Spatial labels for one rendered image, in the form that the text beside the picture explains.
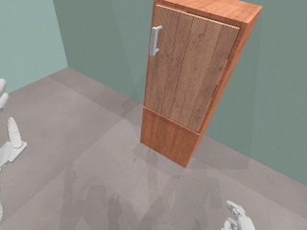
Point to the robot left hand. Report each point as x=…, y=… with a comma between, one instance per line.
x=13, y=149

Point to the cupboard door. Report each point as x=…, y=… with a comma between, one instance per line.
x=184, y=72

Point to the handle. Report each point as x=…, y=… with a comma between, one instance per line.
x=153, y=41

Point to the robot right hand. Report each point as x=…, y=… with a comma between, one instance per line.
x=243, y=222

